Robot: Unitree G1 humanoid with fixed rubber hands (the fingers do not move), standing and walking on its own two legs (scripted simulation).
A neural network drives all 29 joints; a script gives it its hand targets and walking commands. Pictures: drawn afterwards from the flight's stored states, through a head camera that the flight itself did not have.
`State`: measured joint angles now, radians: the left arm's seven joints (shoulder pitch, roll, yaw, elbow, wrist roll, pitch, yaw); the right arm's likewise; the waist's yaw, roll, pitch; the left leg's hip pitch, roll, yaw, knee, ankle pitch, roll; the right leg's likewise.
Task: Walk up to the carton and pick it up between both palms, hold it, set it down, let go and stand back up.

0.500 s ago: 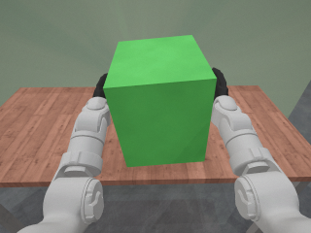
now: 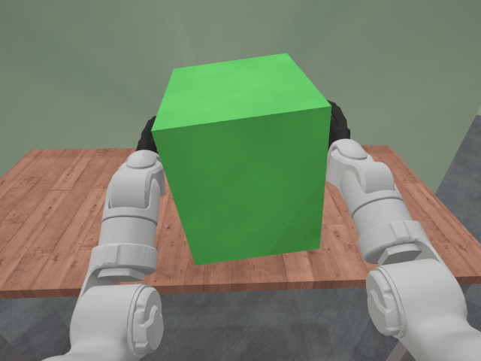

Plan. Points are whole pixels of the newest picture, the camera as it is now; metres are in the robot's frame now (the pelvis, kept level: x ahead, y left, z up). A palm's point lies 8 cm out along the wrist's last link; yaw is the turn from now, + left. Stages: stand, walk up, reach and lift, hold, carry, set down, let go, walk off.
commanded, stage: reach and lift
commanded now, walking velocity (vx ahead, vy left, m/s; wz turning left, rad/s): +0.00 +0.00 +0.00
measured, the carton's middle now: (243, 154) +0.42 -0.03 +0.21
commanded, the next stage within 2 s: hold in 0.78 s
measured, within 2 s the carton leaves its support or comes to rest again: neither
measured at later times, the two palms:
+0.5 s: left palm (147, 147) +0.39 +0.12 +0.25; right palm (338, 133) +0.39 -0.18 +0.27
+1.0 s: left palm (140, 139) +0.39 +0.13 +0.27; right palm (338, 120) +0.38 -0.17 +0.29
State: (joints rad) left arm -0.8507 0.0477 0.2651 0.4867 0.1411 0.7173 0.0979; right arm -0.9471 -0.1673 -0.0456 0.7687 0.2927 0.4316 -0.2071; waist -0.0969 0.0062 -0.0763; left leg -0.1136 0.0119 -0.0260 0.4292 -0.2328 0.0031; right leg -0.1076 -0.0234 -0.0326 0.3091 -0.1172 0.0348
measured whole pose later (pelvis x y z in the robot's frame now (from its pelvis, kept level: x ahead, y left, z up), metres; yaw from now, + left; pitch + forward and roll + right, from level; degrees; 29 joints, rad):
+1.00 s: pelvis +0.00 -0.01 +0.00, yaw +0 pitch -3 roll -2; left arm -0.94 0.08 0.31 0.47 0.13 0.85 0.07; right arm -1.07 -0.21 0.02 0.76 0.38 0.60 -0.27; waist -0.08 0.03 -0.13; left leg -0.15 0.02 -0.06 0.44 -0.23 -0.01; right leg -0.13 0.00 -0.02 0.30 -0.11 0.02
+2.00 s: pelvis +0.00 -0.02 +0.00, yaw +1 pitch -3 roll -2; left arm -1.02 0.11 0.35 0.51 0.14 0.91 0.04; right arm -1.13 -0.22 0.03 0.77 0.41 0.68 -0.31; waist -0.07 0.03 -0.17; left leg -0.17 0.03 -0.09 0.43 -0.22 -0.03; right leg -0.15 0.02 -0.02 0.30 -0.11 0.01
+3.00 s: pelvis +0.00 -0.02 +0.00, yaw +1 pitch -3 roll -2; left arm -0.99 0.09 0.37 0.45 0.16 0.92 0.03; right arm -1.11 -0.21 0.02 0.71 0.41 0.70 -0.32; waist -0.08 0.04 -0.17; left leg -0.16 0.03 -0.10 0.43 -0.23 -0.03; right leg -0.13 0.03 -0.01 0.29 -0.11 0.00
